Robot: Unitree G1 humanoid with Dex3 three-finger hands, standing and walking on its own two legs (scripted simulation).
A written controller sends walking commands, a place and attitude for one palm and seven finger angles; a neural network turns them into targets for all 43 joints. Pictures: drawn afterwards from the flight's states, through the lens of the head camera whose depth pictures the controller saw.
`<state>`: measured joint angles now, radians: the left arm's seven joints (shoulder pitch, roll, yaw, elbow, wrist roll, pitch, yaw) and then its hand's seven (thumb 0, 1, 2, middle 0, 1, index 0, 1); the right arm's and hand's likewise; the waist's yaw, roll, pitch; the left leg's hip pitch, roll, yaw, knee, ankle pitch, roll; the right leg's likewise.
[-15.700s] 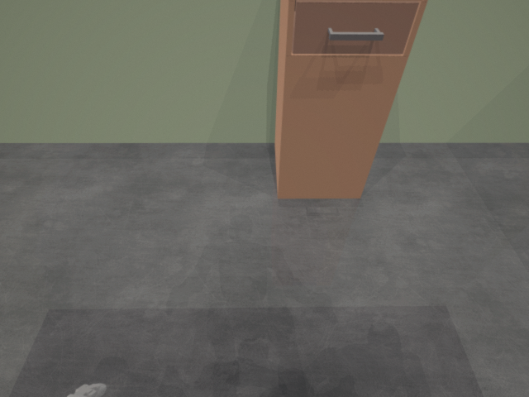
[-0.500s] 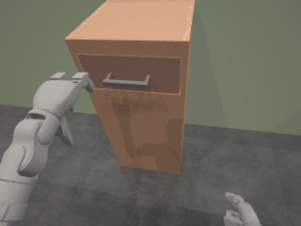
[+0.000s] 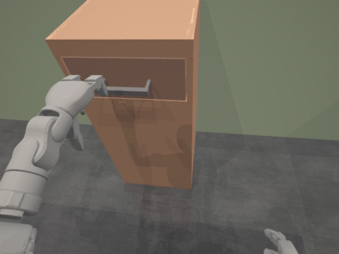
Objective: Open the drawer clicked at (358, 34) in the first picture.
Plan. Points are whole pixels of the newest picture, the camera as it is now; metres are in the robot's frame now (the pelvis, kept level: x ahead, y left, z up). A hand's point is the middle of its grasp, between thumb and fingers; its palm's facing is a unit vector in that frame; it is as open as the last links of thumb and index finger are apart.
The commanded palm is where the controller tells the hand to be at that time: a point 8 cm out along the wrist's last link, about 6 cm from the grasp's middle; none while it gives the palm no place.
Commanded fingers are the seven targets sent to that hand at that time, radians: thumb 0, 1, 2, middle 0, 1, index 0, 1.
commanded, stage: move the hooked fingers above the handle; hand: left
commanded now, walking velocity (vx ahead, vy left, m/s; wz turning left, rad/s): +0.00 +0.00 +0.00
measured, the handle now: (123, 86) +0.57 +0.21 +0.07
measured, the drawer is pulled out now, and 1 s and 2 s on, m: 0.00 0.00 0.00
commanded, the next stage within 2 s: lower the fingers behind the handle in 1.76 s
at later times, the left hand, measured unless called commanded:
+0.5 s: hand (106, 96) +0.45 +0.21 +0.13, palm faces +0.00 -0.02 -1.00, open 13.8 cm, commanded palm +0.44 +0.22 +0.19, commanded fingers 0.00 -0.50 0.30 -0.30 -1.20 -0.30 -1.20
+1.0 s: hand (123, 82) +0.53 +0.19 +0.11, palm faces -0.04 -0.01 -1.00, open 13.8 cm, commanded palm +0.52 +0.20 +0.18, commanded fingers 0.00 -0.50 0.30 -0.30 -1.20 -0.30 -1.20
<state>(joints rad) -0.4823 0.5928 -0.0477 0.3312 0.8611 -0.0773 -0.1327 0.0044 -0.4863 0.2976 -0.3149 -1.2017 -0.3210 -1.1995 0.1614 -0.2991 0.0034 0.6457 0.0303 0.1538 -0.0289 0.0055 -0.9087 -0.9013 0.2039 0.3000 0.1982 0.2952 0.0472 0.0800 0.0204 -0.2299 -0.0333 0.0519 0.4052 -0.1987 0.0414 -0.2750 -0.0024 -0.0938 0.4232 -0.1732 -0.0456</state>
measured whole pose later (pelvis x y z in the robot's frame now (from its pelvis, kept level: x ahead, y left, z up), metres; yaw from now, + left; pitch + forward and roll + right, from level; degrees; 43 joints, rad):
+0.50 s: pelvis +0.02 +0.01 +0.00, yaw -1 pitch +5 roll +0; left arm -0.66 0.51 -0.14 0.53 0.92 -0.06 -0.04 0.00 -0.49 0.30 -0.32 -1.20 -0.32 -1.20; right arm 0.19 -0.27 0.00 0.65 0.04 0.17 -0.03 0.00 -0.91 -0.90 0.20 0.30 0.20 0.30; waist 0.03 0.07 -0.03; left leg -0.29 -0.04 0.07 0.43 -0.24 0.05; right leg -0.34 -0.01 -0.08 0.46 -0.21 -0.03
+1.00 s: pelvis +0.04 +0.01 -0.01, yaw -1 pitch +11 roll +0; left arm -0.92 0.50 -0.13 0.89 0.99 -0.08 0.04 0.00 -0.48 0.30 -0.32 -1.21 -0.32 -1.20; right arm 0.30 -0.28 -0.03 0.69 0.03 0.16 -0.04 0.00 -0.91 -0.90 0.20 0.30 0.20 0.30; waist -0.05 0.06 -0.07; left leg -0.41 -0.03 0.07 0.50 -0.29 0.05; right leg -0.47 0.00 -0.07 0.52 -0.25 -0.03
